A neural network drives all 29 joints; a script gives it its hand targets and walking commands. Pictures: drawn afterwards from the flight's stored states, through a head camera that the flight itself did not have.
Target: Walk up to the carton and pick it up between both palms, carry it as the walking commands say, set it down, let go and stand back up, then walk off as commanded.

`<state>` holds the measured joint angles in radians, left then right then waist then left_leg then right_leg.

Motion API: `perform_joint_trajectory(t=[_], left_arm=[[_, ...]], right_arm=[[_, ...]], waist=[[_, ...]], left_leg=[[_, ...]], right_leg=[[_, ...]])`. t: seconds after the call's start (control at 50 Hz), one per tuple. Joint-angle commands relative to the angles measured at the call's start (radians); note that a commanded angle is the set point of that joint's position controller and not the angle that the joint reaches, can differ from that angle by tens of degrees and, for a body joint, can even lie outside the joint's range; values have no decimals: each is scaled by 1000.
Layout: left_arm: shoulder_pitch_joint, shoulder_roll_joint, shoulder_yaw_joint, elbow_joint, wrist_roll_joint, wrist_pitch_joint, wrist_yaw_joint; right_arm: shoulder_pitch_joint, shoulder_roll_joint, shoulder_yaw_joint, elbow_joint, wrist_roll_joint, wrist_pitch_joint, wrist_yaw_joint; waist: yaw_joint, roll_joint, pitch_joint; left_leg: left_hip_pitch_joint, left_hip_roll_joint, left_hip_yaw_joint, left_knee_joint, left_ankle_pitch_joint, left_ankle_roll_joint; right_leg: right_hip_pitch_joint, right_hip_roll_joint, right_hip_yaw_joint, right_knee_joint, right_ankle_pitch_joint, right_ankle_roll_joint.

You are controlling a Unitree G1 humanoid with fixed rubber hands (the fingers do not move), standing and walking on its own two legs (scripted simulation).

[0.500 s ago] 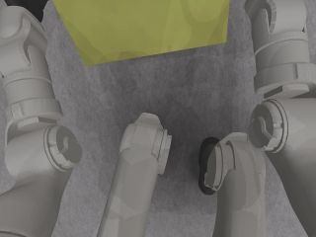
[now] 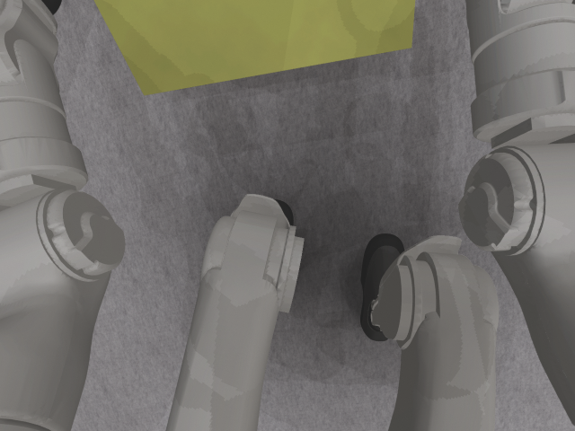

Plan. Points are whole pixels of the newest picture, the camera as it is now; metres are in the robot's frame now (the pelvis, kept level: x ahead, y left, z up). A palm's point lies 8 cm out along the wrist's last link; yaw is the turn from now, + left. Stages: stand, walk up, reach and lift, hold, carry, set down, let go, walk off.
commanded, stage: set down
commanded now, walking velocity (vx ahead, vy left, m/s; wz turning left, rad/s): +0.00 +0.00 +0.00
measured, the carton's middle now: out of the picture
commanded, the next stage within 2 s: none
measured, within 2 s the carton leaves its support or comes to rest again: rests again in 1.10 s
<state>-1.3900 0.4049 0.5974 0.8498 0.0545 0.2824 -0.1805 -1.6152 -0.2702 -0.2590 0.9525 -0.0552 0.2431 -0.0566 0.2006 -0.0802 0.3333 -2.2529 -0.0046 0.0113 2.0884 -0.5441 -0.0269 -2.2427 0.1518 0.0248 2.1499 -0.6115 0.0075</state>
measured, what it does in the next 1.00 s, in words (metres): stands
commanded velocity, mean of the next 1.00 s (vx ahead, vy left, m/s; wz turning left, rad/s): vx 0.00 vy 0.00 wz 0.00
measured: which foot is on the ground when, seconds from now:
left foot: down 0.00-1.00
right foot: down 0.00-1.00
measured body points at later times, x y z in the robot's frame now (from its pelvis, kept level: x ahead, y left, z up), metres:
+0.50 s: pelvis +0.01 +0.00 +0.00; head +0.38 +0.03 +0.23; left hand +0.51 +0.35 -0.13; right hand +0.63 -0.02 -0.14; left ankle +0.12 +0.12 -0.36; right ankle +0.09 -0.10 -0.36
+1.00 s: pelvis +0.00 +0.01 -0.01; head +0.39 +0.03 +0.22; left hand +0.48 +0.35 -0.19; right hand +0.59 -0.04 -0.21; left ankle +0.12 +0.12 -0.36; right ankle +0.09 -0.10 -0.36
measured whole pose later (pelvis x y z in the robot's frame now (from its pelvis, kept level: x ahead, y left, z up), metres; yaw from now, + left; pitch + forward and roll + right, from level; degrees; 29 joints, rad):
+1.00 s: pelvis +0.00 +0.01 -0.01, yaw -1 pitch +40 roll +1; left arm -1.33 0.40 0.49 1.02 -0.06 0.12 -0.09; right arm -1.49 -0.34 -0.04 1.02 0.05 0.18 -0.08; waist 0.20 -0.03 0.38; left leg -2.27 0.02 0.02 2.13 -0.56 0.00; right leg -2.24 0.13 0.01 2.18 -0.64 0.01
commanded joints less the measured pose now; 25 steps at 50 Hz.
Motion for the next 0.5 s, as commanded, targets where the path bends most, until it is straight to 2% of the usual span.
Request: perform_joint_trajectory(t=[0.0, 0.02, 0.04, 0.06, 0.1, 0.14, 0.16, 0.18, 0.2, 0.22, 0.24, 0.26, 0.28, 0.3, 0.32, 0.34, 0.36, 0.38, 0.4, 0.42, 0.44, 0.46, 0.48], left_arm=[[-258, -621, -323, 60, -41, 50, -180], [-257, -636, -336, 32, -48, 45, -178], [-263, -621, -336, 40, -48, 49, -178], [-229, -646, -332, 73, -32, 54, -178], [-234, -631, -347, 25, -37, 48, -167], [-207, -654, -352, 45, -48, 50, -165], [-212, -658, -356, 25, -48, 47, -162], [-174, -678, -347, 58, -39, 57, -166], [-185, -658, -340, 59, -28, 56, -165], [-168, -635, -332, 64, -31, 54, -159], [-150, -657, -333, 70, -22, 55, -159], [-171, -637, -332, 58, -23, 54, -155], [-165, -627, -307, 90, -4, 57, -155], [-178, -633, -324, 66, -15, 53, -155], [-174, -608, -304, 87, -3, 54, -151], [-162, -611, -300, 79, -5, 50, -155], [-144, -608, -291, 103, -2, 57, -154], [-139, -610, -285, 136, 9, 55, -156], [-157, -599, -285, 121, 2, 52, -152], [-151, -583, -272, 114, 5, 48, -154], [-148, -587, -267, 142, 7, 49, -158], [-151, -563, -265, 121, 9, 46, -156], [-153, -574, -254, 143, 6, 47, -158]], right_arm=[[-112, 694, 248, 119, 26, 65, 190], [-85, 709, 247, 113, 32, 60, 194], [-85, 708, 244, 148, 22, 67, 196], [-80, 727, 245, 146, 21, 64, 199], [-41, 692, 236, 150, 12, 62, 207], [-29, 677, 217, 152, -10, 62, 202], [0, 693, 217, 164, -7, 62, 206], [1, 668, 220, 166, -15, 61, 207], [-1, 690, 213, 170, -18, 66, 210], [0, 662, 203, 165, -24, 63, 211], [-4, 655, 199, 167, -34, 63, 211], [13, 654, 188, 197, -41, 70, 209], [-17, 644, 181, 190, -44, 68, 210], [-16, 639, 185, 166, -40, 67, 207], [-9, 650, 196, 191, -37, 73, 208], [-17, 638, 205, 161, -38, 66, 205], [-9, 621, 182, 185, -59, 71, 199], [7, 631, 177, 203, -57, 72, 200], [-11, 630, 171, 201, -51, 71, 199], [-12, 630, 189, 203, -53, 73, 197], [8, 620, 178, 240, -67, 79, 191], [4, 618, 188, 219, -56, 76, 191], [-6, 639, 192, 222, -59, 78, 185]], waist=[[68, -137, -846], [66, -107, -866], [62, -119, -841], [79, -116, -822], [51, -101, -823], [28, -100, -821], [42, -70, -831], [29, -91, -801], [45, -76, -797], [34, -103, -781], [44, -86, -767], [28, -77, -770], [47, -70, -736], [29, -69, -768], [47, -84, -738], [33, -109, -748], [27, -104, -739], [36, -76, -726], [24, -78, -733], [46, -135, -718], [37, -107, -710], [34, -112, -707], [42, -144, -715]], left_leg=[[449, -25, 26, -151, 333, 20], [499, -27, 20, -157, 352, 19], [463, -31, 18, -160, 345, 19], [449, -32, 14, -164, 334, 24], [476, -28, 2, -165, 364, 19], [503, -33, -17, -166, 380, 19], [524, -30, -4, -165, 385, 12], [500, -27, -14, -157, 380, 12], [503, -35, 0, -162, 359, 17], [491, -30, -25, -171, 341, 23], [486, -38, -12, -167, 356, 19], [494, -33, -6, -171, 336, 16], [467, -37, -3, -173, 310, 22], [468, -30, -9, -162, 309, 23], [471, -33, -4, -174, 294, 22], [423, -28, -2, -145, 299, 23], [424, -30, -10, -171, 271, 19], [424, -29, 6, -167, 249, 19], [426, -27, 3, -169, 247, 22], [379, -32, 2, -166, 234, 22], [380, -31, 12, -161, 234, 16], [366, -28, 11, -162, 224, 20], [346, -30, 7, -164, 203, 25]], right_leg=[[425, -13, -36, -169, 229, -5], [413, 1, -45, -160, 227, -5], [414, -3, -45, -164, 224, -7], [405, -4, -44, -161, 212, -8], [356, -1, -53, -155, 227, -11], [338, -8, -65, -144, 214, -12], [319, -3, -61, -149, 206, -17], [319, -3, -58, -148, 210, -20], [327, -3, -51, -155, 190, -21], [304, -8, -67, -141, 178, -10], [298, -3, -63, -150, 180, -21], [322, -7, -61, -155, 173, -20], [301, -10, -55, -153, 159, -15], [305, -10, -58, -155, 166, -18], [309, -6, -57, -163, 153, -12], [320, -13, -47, -164, 176, -19], [351, -15, -56, -158, 160, -15], [332, -13, -45, -173, 137, -19], [351, -15, -43, -161, 151, -12], [356, -15, -50, -161, 151, -9], [362, -20, -39, -174, 151, -14], [361, -21, -44, -172, 163, -8], [400, -24, -44, -169, 165, -7]])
